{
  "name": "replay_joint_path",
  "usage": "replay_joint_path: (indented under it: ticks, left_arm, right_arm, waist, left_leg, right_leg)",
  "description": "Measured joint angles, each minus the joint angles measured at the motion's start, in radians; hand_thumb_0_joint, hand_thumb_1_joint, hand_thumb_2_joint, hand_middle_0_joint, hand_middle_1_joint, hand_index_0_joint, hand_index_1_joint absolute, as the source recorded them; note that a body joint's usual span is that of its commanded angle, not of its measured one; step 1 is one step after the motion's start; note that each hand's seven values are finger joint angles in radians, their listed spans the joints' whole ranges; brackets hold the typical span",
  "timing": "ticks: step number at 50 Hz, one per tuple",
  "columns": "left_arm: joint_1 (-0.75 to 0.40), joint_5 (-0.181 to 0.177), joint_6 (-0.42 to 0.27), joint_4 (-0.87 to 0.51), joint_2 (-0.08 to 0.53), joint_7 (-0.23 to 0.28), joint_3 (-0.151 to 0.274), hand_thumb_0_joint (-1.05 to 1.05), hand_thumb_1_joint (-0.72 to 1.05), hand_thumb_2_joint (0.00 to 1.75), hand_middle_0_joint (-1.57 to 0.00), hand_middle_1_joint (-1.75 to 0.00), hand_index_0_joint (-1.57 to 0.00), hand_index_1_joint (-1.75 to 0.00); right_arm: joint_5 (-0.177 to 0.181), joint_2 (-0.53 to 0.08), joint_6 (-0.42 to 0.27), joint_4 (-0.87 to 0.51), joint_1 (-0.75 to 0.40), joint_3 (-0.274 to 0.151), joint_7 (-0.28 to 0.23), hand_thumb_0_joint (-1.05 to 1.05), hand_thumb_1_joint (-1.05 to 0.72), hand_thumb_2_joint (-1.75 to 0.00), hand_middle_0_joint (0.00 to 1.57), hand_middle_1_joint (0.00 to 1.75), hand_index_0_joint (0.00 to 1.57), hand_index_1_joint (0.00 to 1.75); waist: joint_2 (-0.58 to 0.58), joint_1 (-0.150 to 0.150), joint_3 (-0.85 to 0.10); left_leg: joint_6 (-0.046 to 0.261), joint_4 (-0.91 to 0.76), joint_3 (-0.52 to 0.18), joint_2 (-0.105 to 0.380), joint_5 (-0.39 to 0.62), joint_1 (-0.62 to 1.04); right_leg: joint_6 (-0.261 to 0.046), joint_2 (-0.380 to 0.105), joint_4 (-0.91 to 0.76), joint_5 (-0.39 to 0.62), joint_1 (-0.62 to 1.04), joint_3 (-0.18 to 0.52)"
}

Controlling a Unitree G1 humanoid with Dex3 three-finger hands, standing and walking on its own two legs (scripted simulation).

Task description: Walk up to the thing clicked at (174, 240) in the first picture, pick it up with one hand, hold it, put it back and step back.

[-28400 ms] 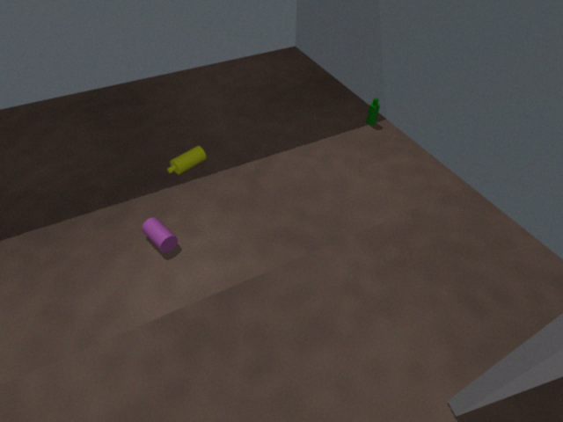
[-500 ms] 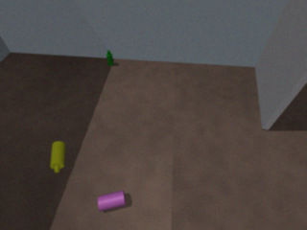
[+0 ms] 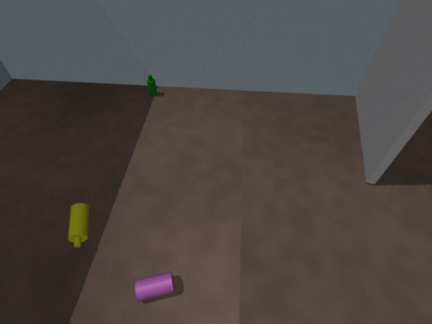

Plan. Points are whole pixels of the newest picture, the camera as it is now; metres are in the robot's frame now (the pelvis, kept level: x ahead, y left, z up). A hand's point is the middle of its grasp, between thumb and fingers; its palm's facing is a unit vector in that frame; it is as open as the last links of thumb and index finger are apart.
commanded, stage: walk up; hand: left
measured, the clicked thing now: (155, 286) +0.42 +0.25 -0.73
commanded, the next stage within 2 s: none
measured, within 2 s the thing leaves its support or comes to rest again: neither
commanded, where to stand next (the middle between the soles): +0.05 +0.00 m, yaw +2 degrees
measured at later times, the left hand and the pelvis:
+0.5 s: hand out of the picture +0.00 +0.24 -0.16, palm faces -0.03 -0.90 -0.44, open 7.4 cm; pelvis -0.05 -0.03 -0.02, yaw -1 degrees
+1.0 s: hand out of the picture -0.02 +0.30 -0.17, palm faces +0.09 -0.93 -0.36, open 7.4 cm; pelvis -0.02 +0.02 -0.01, yaw +5 degrees
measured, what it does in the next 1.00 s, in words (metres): steps on the spot: left foot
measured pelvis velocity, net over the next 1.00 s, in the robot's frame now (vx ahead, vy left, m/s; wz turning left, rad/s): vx -0.02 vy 0.02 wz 0.08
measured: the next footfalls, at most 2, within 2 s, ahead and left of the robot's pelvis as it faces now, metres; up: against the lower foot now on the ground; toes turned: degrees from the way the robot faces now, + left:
left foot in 0.86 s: +0.04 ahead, +0.14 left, +0.00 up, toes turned +6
right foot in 1.24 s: +0.04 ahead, -0.12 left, +0.00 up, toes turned +2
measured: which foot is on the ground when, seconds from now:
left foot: down 0.00-0.40, up 0.42-0.84, down 0.86-1.00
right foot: down 0.00-0.88, up 0.90-1.00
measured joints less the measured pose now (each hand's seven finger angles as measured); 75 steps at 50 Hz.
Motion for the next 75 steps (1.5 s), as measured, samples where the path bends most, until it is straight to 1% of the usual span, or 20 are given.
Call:
replay_joint_path:
  ticks: [12,18,20,21,24,28,34,39,41,43,45,48,52,60,62,64,68,70,72,75]
  left_arm:
    - [-0.025,-0.009,0.022,-0.041,0.019,0.005,0.02,0.01,0.9,0.89,-0.2,-0.3,-0.2,-0.3]
    - [-0.016,-0.007,0.045,-0.093,0.053,0.008,0.046,0.01,0.9,0.89,-0.2,-0.3,-0.2,-0.3]
    - [0.017,-0.004,0.043,-0.108,0.054,0.007,0.052,0.0,0.9,0.89,-0.2,-0.3,-0.2,-0.3]
    - [0.027,0.003,0.041,-0.109,0.045,0.008,0.055,0.0,0.9,0.89,-0.2,-0.3,-0.2,-0.3]
    - [0.057,0.023,0.037,-0.111,0.013,0.009,0.047,0.0,0.9,0.89,-0.2,-0.3,-0.2,-0.3]
    - [0.086,0.03,0.021,-0.11,-0.014,0.018,0.043,0.01,0.9,0.89,-0.2,-0.3,-0.21,-0.3]
    - [0.138,0.032,-0.039,-0.173,-0.01,0.008,0.054,0.01,0.9,0.89,-0.21,-0.3,-0.21,-0.3]
    - [0.195,0.028,-0.054,-0.206,0.026,-0.014,0.065,0.01,0.9,0.89,-0.21,-0.3,-0.21,-0.3]
    - [0.216,0.027,-0.043,-0.206,0.046,-0.019,0.066,0.01,0.9,0.89,-0.21,-0.3,-0.21,-0.3]
    - [0.23,0.019,-0.021,-0.201,0.066,-0.019,0.065,0.01,0.9,0.89,-0.2,-0.3,-0.21,-0.3]
    - [0.223,0.009,0.01,-0.179,0.078,-0.008,0.065,0.01,0.9,0.89,-0.2,-0.3,-0.21,-0.3]
    - [0.203,-0.005,0.038,-0.152,0.077,0.002,0.05,0.01,0.9,0.89,-0.2,-0.3,-0.2,-0.3]
    - [0.175,-0.016,0.032,-0.139,0.07,-0.001,0.034,0.01,0.9,0.9,-0.2,-0.3,-0.2,-0.3]
    - [0.084,-0.015,0.021,-0.145,0.041,0.006,0.016,0.01,0.9,0.89,-0.2,-0.3,-0.2,-0.3]
    - [0.074,-0.008,0.016,-0.15,0.043,0.005,0.019,0.01,0.9,0.89,-0.2,-0.3,-0.2,-0.3]
    - [0.057,0.002,0.013,-0.146,0.031,0.007,0.025,0.01,0.9,0.89,-0.2,-0.3,-0.2,-0.3]
    - [0.039,0.014,0.012,-0.17,0.028,0.004,0.024,0.01,0.9,0.89,-0.2,-0.3,-0.2,-0.3]
    - [0.028,0.017,0.013,-0.184,0.024,0.009,0.022,0.01,0.9,0.89,-0.2,-0.3,-0.2,-0.3]
    - [0.017,0.022,0.01,-0.193,0.022,0.013,0.021,0.01,0.9,0.89,-0.2,-0.3,-0.2,-0.3]
    - [0.008,0.026,0.007,-0.205,0.019,0.011,0.019,0.01,0.9,0.89,-0.2,-0.3,-0.21,-0.3]
  right_arm:
    - [0.003,-0.004,0.016,-0.023,0.001,-0.011,-0.002,0.01,-0.9,-0.9,0.21,0.3,0.21,0.3]
    - [-0.013,-0.015,0.049,-0.093,-0.02,-0.033,-0.005,0.01,-0.9,-0.9,0.21,0.3,0.21,0.3]
    - [-0.015,-0.026,0.064,-0.12,-0.025,-0.039,-0.007,0.01,-0.9,-0.9,0.21,0.3,0.21,0.3]
    - [-0.011,-0.037,0.068,-0.129,-0.036,-0.043,-0.012,0.01,-0.9,-0.9,0.21,0.3,0.21,0.3]
    - [-0.011,-0.055,0.068,-0.155,-0.045,-0.052,-0.03,0.01,-0.91,-0.9,0.21,0.3,0.21,0.3]
    - [-0.005,-0.062,0.054,-0.175,-0.002,-0.052,-0.022,0.01,-0.91,-0.9,0.2,0.3,0.2,0.3]
    - [-0.032,-0.06,0.051,-0.141,0.122,-0.044,0.015,0.01,-0.91,-0.9,0.2,0.3,0.21,0.3]
    - [-0.037,-0.058,0.017,-0.138,0.148,-0.041,0.033,0.01,-0.91,-0.9,0.21,0.3,0.21,0.3]
    - [-0.031,-0.056,-0.006,-0.153,0.143,-0.042,0.033,0.01,-0.91,-0.9,0.21,0.3,0.21,0.3]
    - [-0.025,-0.054,-0.034,-0.172,0.14,-0.045,0.023,0.01,-0.91,-0.9,0.21,0.3,0.21,0.3]
    - [-0.03,-0.034,-0.049,-0.182,0.126,-0.044,0.002,0.01,-0.91,-0.9,0.21,0.3,0.21,0.3]
    - [-0.029,-0.009,-0.049,-0.194,0.119,-0.023,-0.01,0.01,-0.91,-0.9,0.21,0.3,0.21,0.3]
    - [-0.021,0.013,-0.053,-0.199,0.102,0.004,-0.018,0.01,-0.9,-0.9,0.21,0.3,0.21,0.3]
    - [-0.006,-0.009,-0.015,-0.224,0.036,0.001,-0.03,0.01,-0.9,-0.9,0.21,0.3,0.21,0.3]
    - [0.001,-0.019,0.001,-0.229,0.027,-0.003,-0.03,0.01,-0.9,-0.9,0.21,0.3,0.21,0.3]
    - [0.012,-0.036,0.017,-0.221,0.011,-0.01,-0.033,0.01,-0.9,-0.9,0.21,0.3,0.21,0.3]
    - [0.015,-0.037,0.036,-0.204,0.005,-0.015,-0.046,0.01,-0.9,-0.9,0.21,0.3,0.21,0.3]
    - [0.019,-0.04,0.032,-0.199,0.014,-0.015,-0.045,0.01,-0.91,-0.9,0.21,0.3,0.21,0.3]
    - [0.018,-0.043,0.024,-0.191,0.031,-0.015,-0.042,0.01,-0.91,-0.9,0.21,0.3,0.21,0.3]
    - [0.006,-0.044,0.009,-0.163,0.076,-0.011,-0.033,0.01,-0.91,-0.9,0.21,0.3,0.21,0.3]
  waist:
    - [-0.011,-0.003,0.052]
    - [-0.015,0.01,0.081]
    - [-0.008,0.022,0.063]
    - [0.008,0.026,0.069]
    - [0.033,0.038,0.087]
    - [0.053,0.04,0.069]
    - [0.059,0.048,0.007]
    - [0.023,0.066,0.009]
    - [0.009,0.069,0.015]
    - [-0.01,0.069,0.019]
    - [-0.052,0.07,0.027]
    - [-0.066,0.047,0.011]
    - [-0.082,0.044,0.006]
    - [-0.031,0.031,0.066]
    - [-0.018,0.031,0.07]
    - [0.026,0.024,0.086]
    - [0.019,0.029,0.1]
    - [0.016,0.029,0.101]
    - [0.018,0.024,0.094]
    - [0.021,0.015,0.066]
  left_leg:
    - [0.002,0.048,-0.004,-0.002,-0.005,-0.05]
    - [-0.005,0.144,-0.008,0.006,-0.023,-0.134]
    - [-0.006,0.203,-0.006,0.011,-0.043,-0.181]
    - [0.001,0.257,-0.031,0.003,-0.098,-0.206]
    - [0.02,0.501,-0.127,-0.092,-0.332,-0.263]
    - [0.015,0.687,-0.16,-0.141,-0.319,-0.258]
    - [0.008,0.55,-0.139,-0.081,-0.318,-0.12]
    - [0.016,0.36,-0.074,-0.037,-0.356,-0.074]
    - [0.022,0.268,-0.043,-0.029,-0.289,-0.057]
    - [0.021,0.163,-0.014,-0.037,-0.128,-0.025]
    - [0.025,0.19,0.012,-0.058,-0.133,-0.02]
    - [0.039,0.202,0.005,-0.051,-0.167,-0.016]
    - [0.038,0.165,0.016,-0.035,-0.161,0.015]
    - [0.024,0.238,0.03,0.003,-0.194,-0.02]
    - [0.013,0.288,0.035,0.01,-0.218,-0.051]
    - [0.01,0.342,0.018,0.036,-0.234,-0.079]
    - [0.04,0.541,-0.028,-0.04,-0.425,-0.139]
    - [0.045,0.607,-0.046,-0.069,-0.448,-0.15]
    - [0.039,0.586,-0.049,-0.072,-0.429,-0.133]
    - [0.025,0.396,-0.035,-0.053,-0.401,-0.052]
  right_leg:
    - [-0.006,0.0,0.083,-0.025,-0.065,-0.002]
    - [-0.062,0.012,0.334,-0.185,-0.166,-0.036]
    - [-0.068,0.009,0.299,-0.165,-0.145,-0.043]
    - [-0.062,0.015,0.31,-0.179,-0.151,-0.044]
    - [-0.062,0.01,0.325,-0.172,-0.161,-0.041]
    - [-0.061,-0.001,0.249,-0.123,-0.145,-0.052]
    - [-0.065,-0.025,0.172,-0.111,-0.083,-0.114]
    - [-0.042,-0.059,0.127,-0.108,-0.019,-0.131]
    - [-0.026,-0.066,0.134,-0.118,-0.008,-0.131]
    - [-0.016,-0.078,0.198,-0.157,-0.023,-0.122]
    - [-0.035,-0.086,0.316,-0.206,-0.069,-0.059]
    - [-0.047,-0.029,0.471,-0.286,-0.139,0.01]
    - [-0.044,-0.008,0.502,-0.27,-0.188,0.052]
    - [-0.031,-0.017,0.364,-0.171,-0.187,-0.019]
    - [-0.038,-0.013,0.277,-0.093,-0.155,-0.041]
    - [-0.028,0.012,0.273,-0.096,-0.154,-0.056]
    - [-0.039,-0.007,0.296,-0.092,-0.189,-0.033]
    - [-0.041,-0.014,0.28,-0.072,-0.202,-0.024]
    - [-0.039,-0.014,0.263,-0.055,-0.214,-0.025]
    - [-0.036,-0.012,0.262,-0.051,-0.226,-0.044]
